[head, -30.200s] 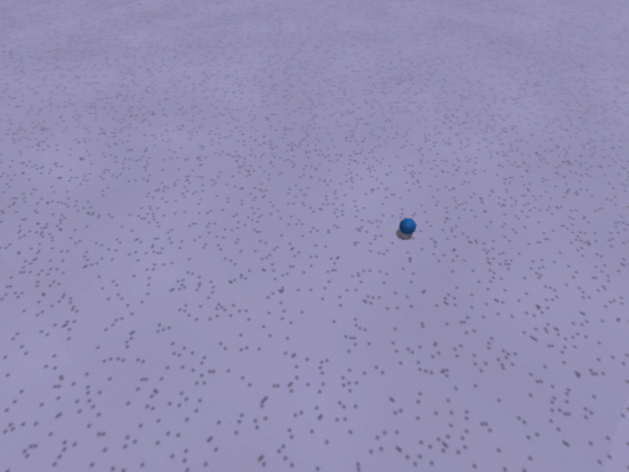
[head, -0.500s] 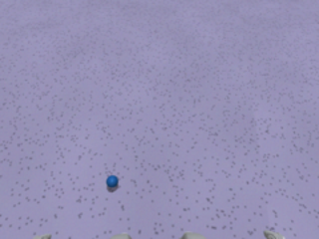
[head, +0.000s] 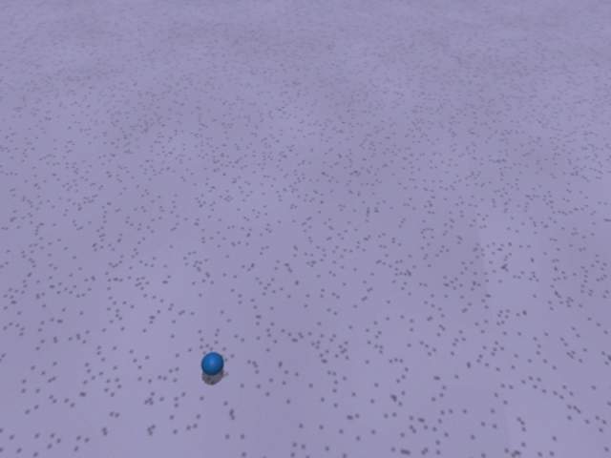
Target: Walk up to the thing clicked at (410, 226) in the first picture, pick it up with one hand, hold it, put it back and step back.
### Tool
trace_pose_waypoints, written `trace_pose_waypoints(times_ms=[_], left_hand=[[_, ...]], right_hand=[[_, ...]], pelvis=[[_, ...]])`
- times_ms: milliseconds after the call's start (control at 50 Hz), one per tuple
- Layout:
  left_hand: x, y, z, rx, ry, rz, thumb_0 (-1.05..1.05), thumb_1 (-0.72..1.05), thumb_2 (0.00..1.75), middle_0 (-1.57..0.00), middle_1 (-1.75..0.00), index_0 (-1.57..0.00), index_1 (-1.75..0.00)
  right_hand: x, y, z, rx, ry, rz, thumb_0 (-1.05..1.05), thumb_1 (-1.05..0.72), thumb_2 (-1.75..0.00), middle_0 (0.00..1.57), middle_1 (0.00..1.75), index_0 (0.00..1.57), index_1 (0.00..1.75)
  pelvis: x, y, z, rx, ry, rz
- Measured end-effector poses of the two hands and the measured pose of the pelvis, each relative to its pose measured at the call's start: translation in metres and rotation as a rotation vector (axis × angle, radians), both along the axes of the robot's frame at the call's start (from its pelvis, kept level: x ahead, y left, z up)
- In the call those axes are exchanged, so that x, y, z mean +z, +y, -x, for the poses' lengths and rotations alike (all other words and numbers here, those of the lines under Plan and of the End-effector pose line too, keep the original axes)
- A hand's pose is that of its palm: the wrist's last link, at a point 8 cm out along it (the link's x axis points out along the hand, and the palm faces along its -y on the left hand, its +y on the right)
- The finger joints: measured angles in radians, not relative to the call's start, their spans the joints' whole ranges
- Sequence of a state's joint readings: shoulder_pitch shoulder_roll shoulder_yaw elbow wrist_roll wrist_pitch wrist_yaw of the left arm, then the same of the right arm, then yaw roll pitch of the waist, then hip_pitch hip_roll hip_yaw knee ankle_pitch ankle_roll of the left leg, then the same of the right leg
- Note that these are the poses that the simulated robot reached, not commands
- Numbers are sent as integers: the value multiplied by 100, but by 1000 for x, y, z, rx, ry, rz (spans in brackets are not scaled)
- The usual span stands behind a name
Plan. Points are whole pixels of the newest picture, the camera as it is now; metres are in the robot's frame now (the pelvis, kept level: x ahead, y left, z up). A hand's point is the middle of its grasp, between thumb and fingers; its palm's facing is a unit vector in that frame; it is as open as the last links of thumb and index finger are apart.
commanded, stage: walk up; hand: left
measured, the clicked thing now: (212, 363) +0.51 +0.28 -0.74
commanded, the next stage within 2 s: stand in 0.72 s
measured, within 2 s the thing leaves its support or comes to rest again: neither
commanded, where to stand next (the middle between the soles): +0.12 +0.04 m, yaw +0 degrees
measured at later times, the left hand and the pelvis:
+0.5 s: hand out of the picture +0.08 +0.27 -0.15, palm faces +0.00 -0.95 -0.32, open 7.4 cm; pelvis +0.01 +0.01 +0.01, yaw +0 degrees
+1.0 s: hand out of the picture +0.09 +0.27 -0.15, palm faces -0.01 -0.94 -0.34, open 7.4 cm; pelvis +0.02 +0.01 +0.01, yaw +1 degrees
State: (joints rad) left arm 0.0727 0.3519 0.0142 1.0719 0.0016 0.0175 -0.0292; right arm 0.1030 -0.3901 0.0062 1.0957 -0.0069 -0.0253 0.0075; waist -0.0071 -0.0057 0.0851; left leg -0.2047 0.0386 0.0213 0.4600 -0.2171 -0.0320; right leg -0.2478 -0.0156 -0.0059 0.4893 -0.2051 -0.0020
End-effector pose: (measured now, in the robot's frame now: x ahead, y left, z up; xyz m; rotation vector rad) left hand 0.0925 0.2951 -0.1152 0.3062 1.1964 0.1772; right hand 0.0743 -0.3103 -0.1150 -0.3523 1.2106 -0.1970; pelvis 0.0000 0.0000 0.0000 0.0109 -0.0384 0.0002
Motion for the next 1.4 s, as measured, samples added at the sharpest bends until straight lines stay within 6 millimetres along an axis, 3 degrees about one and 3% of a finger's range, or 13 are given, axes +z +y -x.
trace_pose_waypoints(times_ms=[260,740,1080,1400], left_hand=[[-1,8,7,31,32,18,0,91,90,-21,-30,-20,-30],[1,15,20,51,74,2,0,91,90,-21,-30,-20,-30],[6,17,1,32,41,-20,0,91,90,-21,-30,-20,-30],[5,20,-15,28,32,-16,0,91,90,-21,-30,-20,-30]], right_hand=[[6,14,4,-14,24,-5,0,-91,-89,21,30,20,30],[8,24,-23,-7,-17,-22,0,-91,-89,21,30,20,30],[2,27,-20,-15,35,-40,0,-91,-89,21,30,20,30],[6,28,-34,-11,27,-24,0,-91,-90,21,30,20,30]], pelvis=[[7,8,-4,-5,4,8],[9,13,-12,-3,6,7],[10,13,-26,11,9,11],[10,16,-36,15,13,12]])
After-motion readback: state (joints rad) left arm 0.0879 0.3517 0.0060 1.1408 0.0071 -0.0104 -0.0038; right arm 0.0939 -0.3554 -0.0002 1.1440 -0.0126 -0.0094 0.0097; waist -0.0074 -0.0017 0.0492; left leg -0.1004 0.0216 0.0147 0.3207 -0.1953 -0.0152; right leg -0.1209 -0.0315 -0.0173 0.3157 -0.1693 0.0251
